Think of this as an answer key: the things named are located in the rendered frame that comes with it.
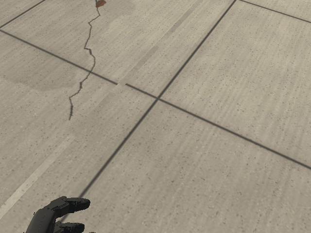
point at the left robot hand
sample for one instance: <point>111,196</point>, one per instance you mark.
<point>44,221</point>

